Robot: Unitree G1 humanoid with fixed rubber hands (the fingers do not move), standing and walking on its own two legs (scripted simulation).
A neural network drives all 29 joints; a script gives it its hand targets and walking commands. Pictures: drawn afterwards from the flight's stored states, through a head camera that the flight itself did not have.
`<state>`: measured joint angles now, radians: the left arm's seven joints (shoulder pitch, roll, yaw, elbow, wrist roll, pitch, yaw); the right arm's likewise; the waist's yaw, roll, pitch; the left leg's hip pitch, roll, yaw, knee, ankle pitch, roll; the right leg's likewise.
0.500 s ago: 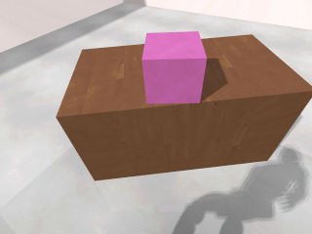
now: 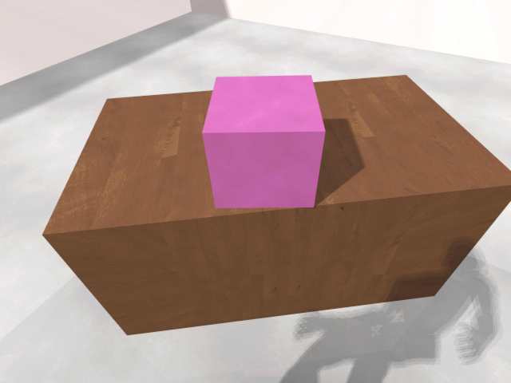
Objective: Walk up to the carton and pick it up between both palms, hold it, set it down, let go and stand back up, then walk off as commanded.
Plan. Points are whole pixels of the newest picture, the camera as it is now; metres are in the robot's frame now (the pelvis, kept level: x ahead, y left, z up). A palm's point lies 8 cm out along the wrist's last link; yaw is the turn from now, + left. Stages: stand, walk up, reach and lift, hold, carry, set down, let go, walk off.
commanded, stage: walk up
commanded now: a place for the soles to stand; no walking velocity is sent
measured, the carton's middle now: (264, 140) +0.70 +0.04 +0.01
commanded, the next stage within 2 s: none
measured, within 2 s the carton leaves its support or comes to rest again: neither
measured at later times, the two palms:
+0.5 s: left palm (90, 360) +0.20 +0.33 -0.11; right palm (450, 381) +0.18 -0.28 -0.09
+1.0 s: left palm (118, 306) +0.29 +0.31 -0.09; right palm (436, 333) +0.27 -0.30 -0.12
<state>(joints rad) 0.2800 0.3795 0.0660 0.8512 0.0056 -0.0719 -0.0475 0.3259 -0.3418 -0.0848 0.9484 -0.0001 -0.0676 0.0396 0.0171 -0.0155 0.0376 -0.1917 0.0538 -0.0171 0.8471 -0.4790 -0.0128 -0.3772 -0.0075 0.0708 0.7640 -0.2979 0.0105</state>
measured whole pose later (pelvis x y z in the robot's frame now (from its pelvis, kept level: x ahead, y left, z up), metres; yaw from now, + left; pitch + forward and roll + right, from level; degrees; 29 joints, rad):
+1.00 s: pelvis +0.21 +0.00 -0.01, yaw +0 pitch -3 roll +2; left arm 0.22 0.38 0.05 0.85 0.01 -0.04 -0.01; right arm 0.27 -0.34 -0.05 0.92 0.00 -0.07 0.00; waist 0.02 0.00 0.07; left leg -0.34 -0.03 -0.02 0.78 -0.40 0.00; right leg -0.37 -0.03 0.06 0.84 -0.45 0.01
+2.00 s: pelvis +0.19 +0.01 +0.00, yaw +0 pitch -2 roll +1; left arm 0.17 0.38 0.03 0.85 0.01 -0.03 -0.01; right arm 0.20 -0.34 -0.03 0.95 0.00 -0.05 0.00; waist 0.02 -0.03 0.08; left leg -0.35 -0.03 -0.02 0.73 -0.34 0.00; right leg -0.35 -0.03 0.06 0.75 -0.36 0.02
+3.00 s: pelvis +0.09 +0.05 -0.01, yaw +4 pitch -5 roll +1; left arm 0.34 0.38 0.07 0.85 0.01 0.06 -0.04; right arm 0.19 -0.33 -0.06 0.89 0.00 -0.01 -0.03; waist 0.02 -0.08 0.13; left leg -0.48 0.01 -0.01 0.74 -0.24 0.02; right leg -0.35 0.01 0.06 0.84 -0.45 -0.01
